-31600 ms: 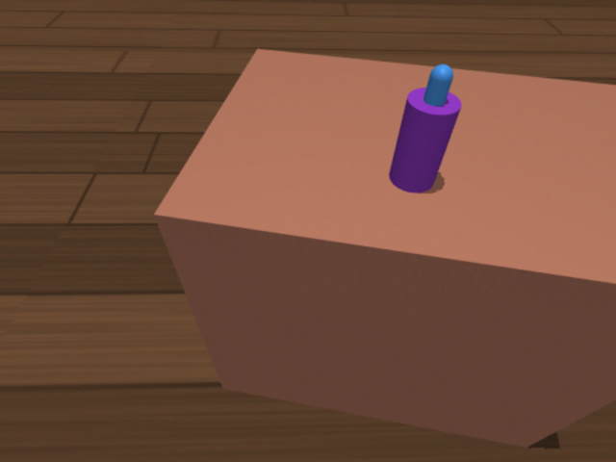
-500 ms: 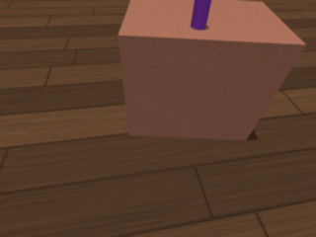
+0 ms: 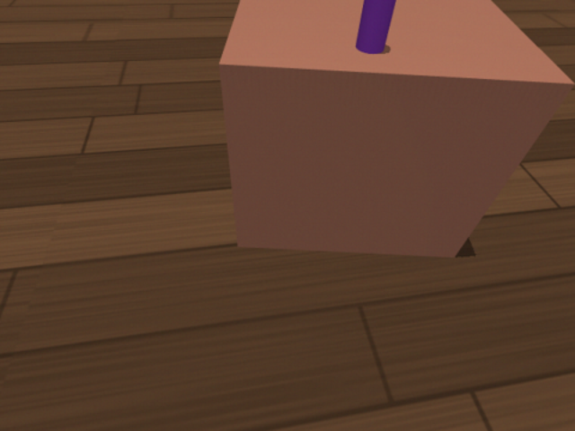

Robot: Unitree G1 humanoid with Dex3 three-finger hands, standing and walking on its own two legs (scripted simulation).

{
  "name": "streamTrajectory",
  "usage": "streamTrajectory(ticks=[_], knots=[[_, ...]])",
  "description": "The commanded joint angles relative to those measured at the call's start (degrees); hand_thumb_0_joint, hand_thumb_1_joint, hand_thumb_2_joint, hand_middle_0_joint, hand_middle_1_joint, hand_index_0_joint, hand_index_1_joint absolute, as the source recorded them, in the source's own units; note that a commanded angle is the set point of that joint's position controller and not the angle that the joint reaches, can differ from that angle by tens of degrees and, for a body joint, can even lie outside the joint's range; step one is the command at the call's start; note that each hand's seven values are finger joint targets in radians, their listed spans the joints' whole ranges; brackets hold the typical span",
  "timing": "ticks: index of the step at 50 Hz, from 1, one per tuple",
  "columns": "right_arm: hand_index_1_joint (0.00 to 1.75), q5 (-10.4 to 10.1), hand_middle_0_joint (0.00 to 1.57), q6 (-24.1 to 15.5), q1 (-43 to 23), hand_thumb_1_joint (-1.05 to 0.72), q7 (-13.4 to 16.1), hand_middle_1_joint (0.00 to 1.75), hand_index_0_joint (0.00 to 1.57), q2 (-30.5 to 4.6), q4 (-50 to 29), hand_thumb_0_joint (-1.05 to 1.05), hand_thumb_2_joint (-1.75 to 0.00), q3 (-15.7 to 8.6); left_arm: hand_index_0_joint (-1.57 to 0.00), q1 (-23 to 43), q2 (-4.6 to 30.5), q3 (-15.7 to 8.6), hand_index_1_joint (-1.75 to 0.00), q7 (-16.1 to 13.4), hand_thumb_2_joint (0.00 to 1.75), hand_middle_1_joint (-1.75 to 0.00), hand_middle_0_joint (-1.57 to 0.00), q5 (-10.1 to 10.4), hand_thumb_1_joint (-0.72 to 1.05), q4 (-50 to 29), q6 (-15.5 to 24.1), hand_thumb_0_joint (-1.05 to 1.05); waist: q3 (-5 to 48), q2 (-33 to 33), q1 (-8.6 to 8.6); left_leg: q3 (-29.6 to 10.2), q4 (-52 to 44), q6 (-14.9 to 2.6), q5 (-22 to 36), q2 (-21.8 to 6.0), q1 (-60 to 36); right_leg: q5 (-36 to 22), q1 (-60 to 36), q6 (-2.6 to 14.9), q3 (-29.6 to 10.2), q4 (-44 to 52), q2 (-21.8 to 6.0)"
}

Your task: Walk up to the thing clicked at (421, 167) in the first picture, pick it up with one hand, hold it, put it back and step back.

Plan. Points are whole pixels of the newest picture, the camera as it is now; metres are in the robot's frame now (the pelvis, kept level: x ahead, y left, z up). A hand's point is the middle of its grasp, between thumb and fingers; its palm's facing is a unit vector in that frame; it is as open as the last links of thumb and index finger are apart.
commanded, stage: step back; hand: right
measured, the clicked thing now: (378, 7) +1.11 -0.22 +0.13
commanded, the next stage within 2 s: stand in 0.14 s
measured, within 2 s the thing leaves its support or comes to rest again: neither
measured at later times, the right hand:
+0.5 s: hand out of the picture +0.09 -0.25 -0.14, palm faces +0.01 +0.94 -0.33, open 7.4 cm
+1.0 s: hand out of the picture +0.03 -0.26 -0.15, palm faces -0.02 +0.95 -0.32, open 7.4 cm
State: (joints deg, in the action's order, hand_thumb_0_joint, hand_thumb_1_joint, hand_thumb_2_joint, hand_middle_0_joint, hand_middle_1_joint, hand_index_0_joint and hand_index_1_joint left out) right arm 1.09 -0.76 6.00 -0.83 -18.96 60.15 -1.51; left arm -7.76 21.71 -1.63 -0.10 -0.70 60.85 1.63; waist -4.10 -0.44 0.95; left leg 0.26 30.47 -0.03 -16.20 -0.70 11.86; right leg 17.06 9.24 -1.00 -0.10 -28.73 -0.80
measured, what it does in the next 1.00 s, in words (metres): stands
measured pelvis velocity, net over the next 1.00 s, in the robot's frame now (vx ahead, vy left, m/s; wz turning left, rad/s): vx -0.02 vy -0.01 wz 0.00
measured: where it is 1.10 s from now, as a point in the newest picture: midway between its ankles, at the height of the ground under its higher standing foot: outside the picture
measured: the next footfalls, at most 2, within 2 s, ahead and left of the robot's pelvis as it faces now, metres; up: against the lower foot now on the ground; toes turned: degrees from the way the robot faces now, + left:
none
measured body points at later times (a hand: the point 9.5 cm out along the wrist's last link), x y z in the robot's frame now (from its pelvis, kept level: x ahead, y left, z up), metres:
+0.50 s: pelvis -0.01 +0.00 +0.01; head -0.01 +0.00 +0.46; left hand +0.09 +0.29 -0.12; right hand +0.09 -0.30 -0.11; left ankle +0.00 +0.12 -0.74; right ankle -0.02 -0.13 -0.74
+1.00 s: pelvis -0.02 -0.01 +0.01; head -0.01 -0.01 +0.46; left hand +0.04 +0.29 -0.12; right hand +0.03 -0.31 -0.12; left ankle +0.00 +0.12 -0.74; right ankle -0.02 -0.13 -0.74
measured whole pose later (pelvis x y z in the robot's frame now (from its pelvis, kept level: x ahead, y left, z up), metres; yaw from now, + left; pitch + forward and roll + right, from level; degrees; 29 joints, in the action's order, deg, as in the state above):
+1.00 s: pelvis -0.02 -0.01 +0.01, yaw +0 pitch -2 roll +0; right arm 0.7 -0.8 7.5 -1.1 -19.7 66.2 -0.1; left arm -7.8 20.3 0.6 0.5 -0.5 65.2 0.6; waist -3.3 -0.2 -0.4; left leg 0.4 18.2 0.7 -7.7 -0.8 8.3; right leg 9.8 7.0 -0.6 -0.2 -18.9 -0.7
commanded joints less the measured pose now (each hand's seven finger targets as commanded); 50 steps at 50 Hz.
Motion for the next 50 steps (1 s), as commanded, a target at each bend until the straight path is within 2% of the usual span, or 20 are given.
streamTrajectory(ticks=[1,6,7,9,11,12,16,18,21,23,24,26,28,33,37,40,42,44,48,50], knots=[[0.30,-0.18,0.20,-1.07,-3.17,-0.90,1.23,0.30,0.20,-12.68,-3.00,0.00,-0.90,-3.13,-0.20,2.31,12.73,-2.67,-0.30,-1.03,0.90,-0.30,-0.20,0.16,0.90,-3.29,1.42,0.00,8.45,-0.23,-0.25,-3.89,-3.02,-2.68,20.66,-5.47,-2.29,-22.99,-4.34,3.95,-5.08,2.71,-6.20],[0.30,-0.13,0.20,-0.80,-4.56,-0.90,1.24,0.30,0.20,-12.32,-2.15,0.00,-0.90,-3.24,-0.20,3.51,12.43,-2.54,-0.30,-1.21,0.90,-0.30,-0.20,0.01,0.90,-2.97,1.10,0.00,7.81,-1.01,-0.27,-3.35,-4.00,-2.75,19.18,-5.48,-2.74,-22.34,-4.51,3.78,-4.71,3.13,-6.11],[0.30,-0.93,0.20,-1.02,-3.91,-0.90,1.29,0.30,0.20,-12.56,-1.90,0.00,-0.90,-2.46,-0.20,4.46,10.07,-1.23,-0.30,-0.95,0.90,-0.30,-0.20,0.79,0.90,-2.03,0.81,0.00,7.07,-0.48,-1.37,-5.85,-8.01,-2.48,24.77,-6.54,-5.43,-24.98,-2.59,2.98,-5.19,4.83,-6.25],[0.30,-0.87,0.20,-1.32,-4.95,-0.90,1.27,0.30,0.20,-13.52,-1.29,0.00,-0.90,-2.48,-0.20,4.30,9.82,-1.07,-0.30,-0.93,0.90,-0.30,-0.20,0.94,0.90,-1.98,0.63,0.00,7.48,1.12,-0.74,-6.05,-8.57,-2.32,28.93,-7.36,-7.61,-24.96,-3.87,2.14,-4.31,6.11,-5.76],[0.30,-0.87,0.20,-1.36,-4.56,-0.90,1.32,0.30,0.20,-12.97,-0.84,0.00,-0.90,-2.15,-0.20,5.20,10.31,-1.12,-0.30,-0.93,0.90,-0.30,-0.20,0.69,0.90,-1.60,0.51,0.00,8.13,0.87,-1.16,-5.56,-10.13,-1.83,28.83,-7.30,-8.63,-24.15,-5.22,1.96,-4.09,6.96,-5.80],[0.30,-0.89,0.20,-1.36,-5.31,-0.90,1.36,0.30,0.20,-12.95,-0.74,0.00,-0.90,-2.09,-0.20,5.25,10.24,-1.13,-0.30,-0.89,0.90,-0.30,-0.20,0.70,0.90,-1.35,0.41,0.00,8.58,1.09,-0.83,-5.39,-10.47,-1.70,29.19,-7.37,-9.56,-24.36,-5.53,1.95,-4.13,7.43,-5.87],[0.30,-0.98,0.20,-1.42,-6.21,-0.90,1.31,0.30,0.20,-12.65,-0.13,0.00,-0.90,-1.83,-0.20,5.34,10.23,-0.95,-0.30,-0.69,0.90,-0.30,-0.20,0.55,0.90,-0.36,0.62,0.00,8.70,1.14,-0.75,-5.04,-12.38,-1.22,26.31,-7.38,-9.94,-22.93,-6.90,1.68,-4.32,9.86,-6.36],[0.30,-0.98,0.20,-1.35,-6.17,-0.90,1.19,0.30,0.20,-12.20,0.13,0.00,-0.90,-1.64,-0.20,5.71,10.60,-1.01,-0.30,-0.63,0.90,-0.30,-0.20,0.38,0.90,-0.10,0.64,0.00,7.16,0.75,-0.97,-4.80,-13.93,-0.96,21.19,-6.83,-8.14,-19.99,-6.51,1.57,-4.63,11.42,-6.46],[0.30,-0.87,0.20,-1.29,-6.54,-0.90,1.06,0.30,0.20,-12.26,0.52,0.00,-0.90,-1.54,-0.20,6.33,10.76,-1.02,-0.30,-0.55,0.90,-0.30,-0.20,0.22,0.90,0.11,0.73,0.00,6.74,0.80,-1.02,-4.88,-14.89,-0.87,18.19,-6.82,-7.82,-17.59,-6.21,1.65,-4.70,12.42,-6.70],[0.30,-0.82,0.20,-1.14,-6.05,-0.90,0.93,0.30,0.20,-12.09,0.87,0.00,-0.90,-1.34,-0.20,6.14,10.54,-0.81,-0.30,-0.43,0.90,-0.30,-0.20,0.16,0.90,0.40,0.68,0.00,4.57,0.50,-1.30,-4.83,-15.92,-0.51,11.65,-6.27,-6.83,-11.66,-3.66,1.45,-5.06,14.28,-6.40],[0.30,-0.76,0.20,-1.12,-5.92,-0.90,0.85,0.30,0.20,-12.26,1.10,0.00,-0.90,-1.36,-0.20,6.39,10.86,-0.87,-0.30,-0.40,0.90,-0.30,-0.20,0.16,0.90,0.48,0.73,0.00,4.66,0.63,-1.38,-4.89,-15.91,-0.63,10.27,-6.24,-6.60,-10.75,-3.97,1.57,-5.50,14.70,-6.62],[0.30,-0.64,0.20,-1.12,-5.90,-0.90,0.70,0.30,0.20,-12.36,1.36,0.00,-0.90,-1.36,-0.20,6.26,10.72,-0.76,-0.30,-0.30,0.90,-0.30,-0.20,0.12,0.90,0.51,0.73,0.00,4.09,0.25,-1.15,-5.18,-16.15,-0.44,8.90,-6.19,-5.92,-8.05,-2.84,1.61,-5.47,15.38,-6.51],[0.30,-0.59,0.20,-1.15,-5.37,-0.90,0.66,0.30,0.20,-12.33,1.48,0.00,-0.90,-1.46,-0.20,6.16,10.87,-0.74,-0.30,-0.32,0.90,-0.30,-0.20,0.04,0.90,0.59,0.82,0.00,5.45,0.27,-1.39,-5.21,-15.98,-0.57,10.06,-6.47,-6.16,-9.39,-3.65,1.77,-5.55,15.00,-6.70],[0.30,-0.39,0.20,-1.13,-4.06,-0.90,0.59,0.30,0.20,-12.88,2.37,0.00,-0.90,-1.38,-0.20,5.20,10.85,-0.64,-0.30,-0.05,0.90,-0.30,-0.20,0.14,0.90,0.87,0.46,0.00,2.64,1.11,-1.18,-6.17,-17.48,-0.46,2.14,-6.09,-3.32,-1.11,-0.37,1.91,-5.62,15.73,-6.02],[0.30,-0.49,0.20,-1.08,-3.06,-0.90,0.48,0.30,0.20,-12.60,2.37,0.00,-0.90,-1.34,-0.20,3.90,10.82,-0.45,-0.30,0.00,0.90,-0.30,-0.20,-0.02,0.90,0.88,0.61,0.00,3.56,-1.10,-1.15,-5.92,-16.15,-0.75,4.49,-6.01,-4.57,-1.15,0.32,2.06,-6.27,16.15,-6.32],[0.30,-0.39,0.20,-0.97,-1.95,-0.90,0.51,0.30,0.20,-12.89,2.61,0.00,-0.90,-1.27,-0.20,4.08,10.84,-0.39,-0.30,-0.06,0.90,-0.30,-0.20,0.12,0.90,0.65,0.51,0.00,2.74,0.17,-1.53,-6.09,-16.02,-0.80,3.31,-5.92,-3.50,-0.19,0.67,2.10,-6.45,16.09,-6.32],[0.30,-0.40,0.20,-0.99,-2.19,-0.90,0.52,0.30,0.20,-12.75,2.34,0.00,-0.90,-1.26,-0.20,3.35,10.87,-0.31,-0.30,-0.08,0.90,-0.30,-0.20,0.18,0.90,0.67,0.52,0.00,3.78,0.16,-1.32,-6.20,-16.02,-0.86,5.40,-6.27,-4.29,-2.57,0.12,2.21,-6.18,15.29,-6.30],[0.30,-0.37,0.20,-1.01,-1.09,-0.90,0.59,0.30,0.20,-12.93,2.59,0.00,-0.90,-1.14,-0.20,3.18,10.88,-0.29,-0.30,0.04,0.90,-0.30,-0.20,0.28,0.90,0.62,0.49,0.00,3.63,0.65,-1.52,-6.10,-16.17,-0.80,3.82,-6.01,-3.79,-1.89,0.39,2.24,-6.31,15.27,-6.08],[0.30,-0.49,0.20,-1.25,-1.71,-0.90,0.67,0.30,0.20,-12.94,2.35,0.00,-0.90,-0.91,-0.20,2.38,10.87,-0.05,-0.30,0.01,0.90,-0.30,-0.20,0.25,0.90,0.51,0.53,0.00,4.95,1.17,-1.08,-6.43,-15.87,-0.88,7.95,-6.71,-4.62,-6.94,-0.96,2.37,-5.83,13.56,-6.28],[0.30,-0.46,0.20,-1.25,-1.23,-0.90,0.74,0.30,0.20,-12.78,2.46,0.00,-0.90,-0.75,-0.20,2.77,11.11,-0.04,-0.30,0.00,0.90,-0.30,-0.20,0.22,0.90,0.46,0.41,0.00,4.14,0.27,-1.35,-6.17,-15.93,-0.70,7.54,-6.55,-4.03,-6.17,-0.65,2.40,-5.79,13.51,-6.07]])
